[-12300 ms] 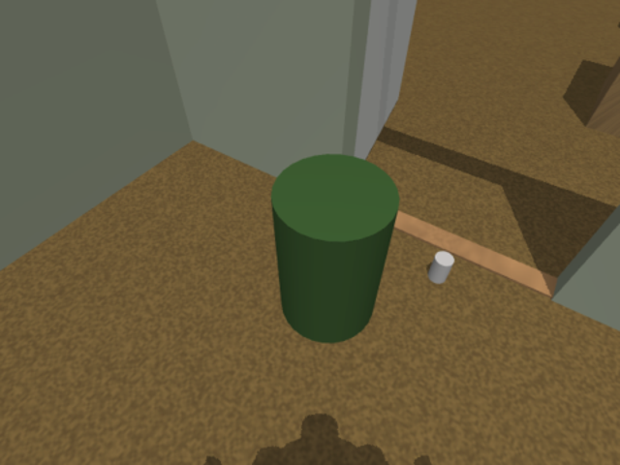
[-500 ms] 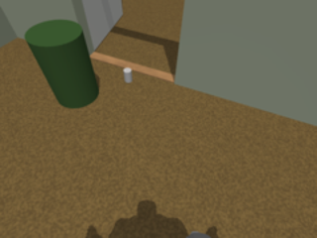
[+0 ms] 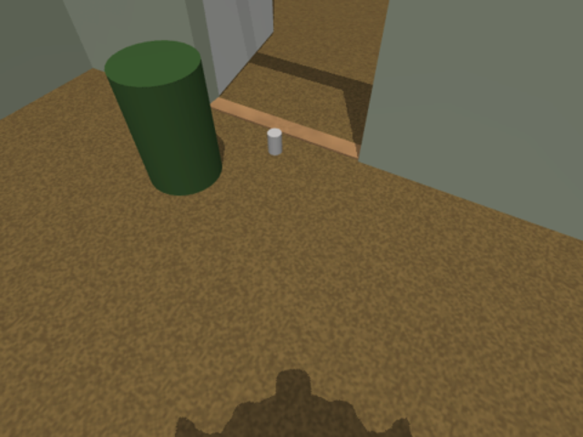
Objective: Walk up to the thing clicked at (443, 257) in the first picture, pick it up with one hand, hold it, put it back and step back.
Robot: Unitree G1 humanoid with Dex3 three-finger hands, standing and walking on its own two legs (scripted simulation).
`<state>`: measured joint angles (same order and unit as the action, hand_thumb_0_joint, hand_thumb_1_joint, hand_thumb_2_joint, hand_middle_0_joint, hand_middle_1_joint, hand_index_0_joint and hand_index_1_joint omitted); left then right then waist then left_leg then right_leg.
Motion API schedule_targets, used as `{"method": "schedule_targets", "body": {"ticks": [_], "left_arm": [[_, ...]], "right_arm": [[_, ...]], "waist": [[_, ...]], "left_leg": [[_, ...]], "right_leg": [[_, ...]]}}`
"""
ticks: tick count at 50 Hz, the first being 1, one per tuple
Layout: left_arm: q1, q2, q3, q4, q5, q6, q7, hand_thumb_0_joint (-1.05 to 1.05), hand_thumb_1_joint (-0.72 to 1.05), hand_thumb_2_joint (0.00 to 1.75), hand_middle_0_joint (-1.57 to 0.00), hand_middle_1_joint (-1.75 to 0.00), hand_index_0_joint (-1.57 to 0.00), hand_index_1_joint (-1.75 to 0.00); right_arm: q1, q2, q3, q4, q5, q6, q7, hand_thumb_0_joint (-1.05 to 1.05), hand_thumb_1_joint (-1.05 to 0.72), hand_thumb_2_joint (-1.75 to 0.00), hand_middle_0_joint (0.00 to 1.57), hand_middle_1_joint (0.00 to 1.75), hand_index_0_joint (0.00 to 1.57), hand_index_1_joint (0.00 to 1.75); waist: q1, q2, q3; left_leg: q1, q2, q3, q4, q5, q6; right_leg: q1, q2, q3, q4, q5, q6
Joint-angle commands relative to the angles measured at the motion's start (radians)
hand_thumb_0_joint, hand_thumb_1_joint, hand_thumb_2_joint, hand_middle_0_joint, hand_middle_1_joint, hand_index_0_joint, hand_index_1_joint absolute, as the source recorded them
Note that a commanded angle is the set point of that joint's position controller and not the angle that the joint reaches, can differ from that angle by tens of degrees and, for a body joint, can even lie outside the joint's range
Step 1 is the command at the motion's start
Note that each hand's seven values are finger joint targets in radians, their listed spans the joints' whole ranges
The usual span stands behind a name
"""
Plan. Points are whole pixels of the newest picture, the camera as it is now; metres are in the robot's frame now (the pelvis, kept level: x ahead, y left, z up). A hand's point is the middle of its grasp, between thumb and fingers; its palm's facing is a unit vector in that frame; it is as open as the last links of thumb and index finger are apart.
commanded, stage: walk up
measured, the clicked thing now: (274, 141) +1.52 +0.11 -0.70
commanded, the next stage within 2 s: stand in 0.38 s
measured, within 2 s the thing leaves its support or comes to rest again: neither
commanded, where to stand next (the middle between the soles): +0.06 -0.02 m, yaw -5 degrees
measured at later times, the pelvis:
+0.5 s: pelvis +0.00 -0.01 +0.02, yaw +0 degrees
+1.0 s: pelvis +0.02 -0.02 +0.03, yaw -1 degrees
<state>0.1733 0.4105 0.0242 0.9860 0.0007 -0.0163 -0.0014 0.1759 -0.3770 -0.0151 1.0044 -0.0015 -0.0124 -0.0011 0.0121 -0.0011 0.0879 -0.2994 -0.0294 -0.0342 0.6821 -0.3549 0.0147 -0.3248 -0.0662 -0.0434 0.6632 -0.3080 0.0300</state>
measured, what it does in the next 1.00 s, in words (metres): stands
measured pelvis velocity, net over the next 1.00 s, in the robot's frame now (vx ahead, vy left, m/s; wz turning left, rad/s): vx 0.02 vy -0.02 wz -0.01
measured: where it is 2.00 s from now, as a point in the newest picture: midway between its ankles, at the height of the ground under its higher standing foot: outside the picture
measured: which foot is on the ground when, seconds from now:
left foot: down 0.00-1.00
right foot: down 0.00-1.00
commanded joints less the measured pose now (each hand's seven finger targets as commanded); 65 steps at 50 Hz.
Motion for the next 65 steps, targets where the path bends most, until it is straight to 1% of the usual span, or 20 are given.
{"method": "schedule_targets", "body": {"ticks": [1,2,6,8,18,19,23,25,27,29,31,39,42,46,48,54,56,59,64,65], "left_arm": [[-0.059,0.199,0.022,-0.055,-0.006,-0.026,0.007,0.0,0.9,0.9,-0.2,-0.3,-0.2,-0.3],[-0.06,0.201,0.021,-0.046,-0.003,-0.027,0.007,0.0,0.9,0.9,-0.2,-0.3,-0.2,-0.3],[-0.075,0.205,0.017,-0.016,-0.006,-0.031,0.004,0.0,0.9,0.9,-0.2,-0.3,-0.2,-0.3],[-0.088,0.202,0.013,-0.001,-0.006,-0.03,0.005,0.0,0.9,0.9,-0.2,-0.3,-0.2,-0.3],[-0.123,0.186,0.01,0.057,-0.001,-0.033,0.004,0.0,0.9,0.9,-0.2,-0.3,-0.2,-0.3],[-0.128,0.174,0.007,0.071,-0.001,-0.029,0.005,0.0,0.9,0.9,-0.2,-0.3,-0.2,-0.3],[-0.133,0.163,0.007,0.084,0.0,-0.027,0.006,0.0,0.9,0.9,-0.2,-0.3,-0.2,-0.3],[-0.13,0.172,0.008,0.091,0.0,-0.03,0.006,0.0,0.9,0.9,-0.2,-0.3,-0.2,-0.3],[-0.128,0.168,0.009,0.095,0.001,-0.031,0.006,0.0,0.9,0.9,-0.2,-0.3,-0.2,-0.3],[-0.127,0.176,0.011,0.099,0.003,-0.029,0.007,0.0,0.9,0.9,-0.2,-0.3,-0.2,-0.3],[-0.139,0.172,0.01,0.097,0.004,-0.029,0.007,0.0,0.9,0.9,-0.2,-0.3,-0.2,-0.3],[-0.13,0.172,0.013,0.102,0.004,-0.023,0.008,0.0,0.9,0.9,-0.2,-0.3,-0.2,-0.3],[-0.133,0.163,0.012,0.099,0.003,-0.026,0.009,0.0,0.9,0.9,-0.2,-0.3,-0.2,-0.3],[-0.124,0.159,0.012,0.1,0.002,-0.024,0.01,0.0,0.9,0.9,-0.2,-0.3,-0.2,-0.3],[-0.127,0.159,0.012,0.101,0.003,-0.025,0.012,0.0,0.9,0.9,-0.2,-0.3,-0.2,-0.3],[-0.136,0.156,0.016,0.097,0.001,-0.022,0.011,0.0,0.9,0.9,-0.2,-0.3,-0.2,-0.3],[-0.132,0.15,0.015,0.099,0.001,-0.023,0.011,0.0,0.9,0.9,-0.2,-0.3,-0.2,-0.3],[-0.129,0.153,0.016,0.098,0.002,-0.027,0.013,0.0,0.9,0.9,-0.2,-0.3,-0.2,-0.3],[-0.136,0.154,0.019,0.1,0.004,-0.02,0.012,0.0,0.9,0.9,-0.2,-0.3,-0.2,-0.3],[-0.142,0.157,0.021,0.099,0.004,-0.021,0.013,0.0,0.9,0.9,-0.2,-0.3,-0.2,-0.3]], "right_arm": [[-0.071,-0.242,-0.055,-0.044,-0.002,-0.03,-0.012,0.0,-0.9,-0.9,0.2,0.3,0.2,0.3],[-0.076,-0.237,-0.051,-0.041,-0.002,-0.03,-0.011,0.0,-0.9,-0.9,0.2,0.3,0.2,0.3],[-0.091,-0.222,-0.042,-0.011,0.0,-0.027,-0.009,0.0,-0.9,-0.9,0.2,0.3,0.2,0.3],[-0.112,-0.217,-0.038,0.002,0.002,-0.024,-0.007,0.0,-0.9,-0.9,0.2,0.3,0.2,0.3],[-0.169,-0.204,-0.031,0.047,-0.002,-0.021,0.0,0.0,-0.9,-0.9,0.2,0.3,0.2,0.3],[-0.16,-0.17,-0.028,0.055,0.0,-0.023,0.001,0.0,-0.9,-0.9,0.2,0.3,0.2,0.3],[-0.175,-0.192,-0.035,0.069,-0.003,-0.025,0.0,0.0,-0.9,-0.9,0.2,0.3,0.2,0.3],[-0.18,-0.183,-0.034,0.072,-0.002,-0.022,0.002,0.0,-0.9,-0.9,0.2,0.3,0.2,0.3],[-0.186,-0.183,-0.035,0.073,-0.003,-0.023,0.001,0.0,-0.9,-0.9,0.2,0.3,0.2,0.3],[-0.183,-0.174,-0.035,0.081,-0.001,-0.021,0.001,0.0,-0.9,-0.9,0.2,0.3,0.2,0.3],[-0.177,-0.18,-0.036,0.085,-0.002,-0.022,0.001,0.0,-0.9,-0.9,0.2,0.3,0.2,0.3],[-0.157,-0.173,-0.034,0.101,-0.005,-0.015,0.001,0.0,-0.9,-0.9,0.2,0.3,0.2,0.3],[-0.156,-0.176,-0.035,0.102,-0.005,-0.019,-0.002,0.0,-0.9,-0.9,0.2,0.3,0.2,0.3],[-0.152,-0.173,-0.033,0.107,-0.005,-0.018,-0.003,0.0,-0.9,-0.9,0.2,0.3,0.2,0.3],[-0.147,-0.171,-0.034,0.106,-0.005,-0.017,-0.004,0.0,-0.9,-0.9,0.2,0.3,0.2,0.3],[-0.145,-0.174,-0.03,0.107,-0.006,-0.017,-0.006,0.0,-0.9,-0.9,0.2,0.3,0.2,0.3],[-0.147,-0.179,-0.03,0.108,-0.004,-0.02,-0.008,0.0,-0.9,-0.9,0.2,0.3,0.2,0.3],[-0.143,-0.173,-0.029,0.104,-0.003,-0.019,-0.007,0.0,-0.9,-0.9,0.2,0.3,0.2,0.3],[-0.153,-0.168,-0.026,0.1,-0.003,-0.016,-0.007,0.0,-0.9,-0.9,0.2,0.3,0.2,0.3],[-0.151,-0.171,-0.027,0.098,-0.005,-0.016,-0.007,0.0,-0.9,-0.9,0.2,0.3,0.2,0.3]], "waist": [[0.003,0.014,-0.139],[0.001,-0.008,-0.151],[-0.002,-0.013,-0.144],[-0.002,-0.005,-0.122],[0.001,0.02,-0.12],[-0.01,-0.012,-0.121],[-0.005,0.024,-0.11],[-0.005,0.016,-0.106],[-0.001,0.022,-0.123],[-0.002,0.006,-0.114],[-0.007,0.009,-0.143],[-0.005,-0.008,-0.124],[-0.006,-0.004,-0.158],[-0.006,0.004,-0.148],[-0.009,-0.01,-0.167],[-0.01,0.005,-0.164],[-0.008,0.015,-0.17],[-0.01,-0.002,-0.179],[-0.01,0.012,-0.128],[-0.011,0.0,-0.139]], "left_leg": [[0.053,0.133,-0.17,-0.196,0.215,0.066],[0.055,0.14,-0.166,-0.204,0.234,0.072],[0.056,0.115,-0.128,-0.245,0.244,0.045],[0.058,0.113,-0.125,-0.273,0.211,0.039],[0.111,0.121,-0.108,-0.361,0.229,0.021],[0.131,0.137,-0.12,-0.389,0.254,0.014],[0.119,0.137,-0.111,-0.409,0.246,0.006],[0.123,0.133,-0.103,-0.414,0.233,0.005],[0.139,0.136,-0.098,-0.409,0.281,0.004],[0.143,0.129,-0.094,-0.419,0.243,0.0],[0.16,0.137,-0.092,-0.415,0.282,0.0],[0.136,0.132,-0.085,-0.426,0.224,-0.001],[0.175,0.144,-0.081,-0.41,0.316,-0.002],[0.175,0.144,-0.077,-0.414,0.318,-0.004],[0.19,0.15,-0.075,-0.404,0.379,-0.007],[0.188,0.153,-0.065,-0.413,0.372,-0.011],[0.204,0.159,-0.065,-0.406,0.436,-0.011],[0.206,0.159,-0.06,-0.404,0.441,-0.009],[0.197,0.154,-0.063,-0.426,0.342,-0.01],[0.192,0.158,-0.065,-0.424,0.363,-0.009]], "right_leg": [[0.081,-0.064,0.078,-0.129,0.161,-0.077],[0.102,-0.062,0.073,-0.138,0.161,-0.073],[0.152,-0.084,0.091,-0.185,0.206,-0.073],[0.147,-0.085,0.092,-0.221,0.178,-0.069],[0.192,-0.083,0.081,-0.315,0.176,-0.044],[0.187,-0.075,0.089,-0.327,0.152,-0.056],[0.216,-0.074,0.086,-0.349,0.163,-0.045],[0.222,-0.082,0.1,-0.367,0.156,-0.046],[0.239,-0.085,0.098,-0.37,0.195,-0.046],[0.219,-0.081,0.102,-0.386,0.147,-0.046],[0.235,-0.083,0.1,-0.381,0.192,-0.05],[0.23,-0.081,0.105,-0.399,0.128,-0.046],[0.244,-0.085,0.099,-0.381,0.239,-0.05],[0.243,-0.08,0.097,-0.383,0.241,-0.047],[0.26,-0.084,0.089,-0.371,0.317,-0.049],[0.266,-0.081,0.091,-0.374,0.314,-0.047],[0.279,-0.084,0.091,-0.363,0.377,-0.048],[0.296,-0.083,0.085,-0.366,0.412,-0.043],[0.244,-0.076,0.089,-0.395,0.283,-0.041],[0.269,-0.077,0.087,-0.391,0.302,-0.042]]}}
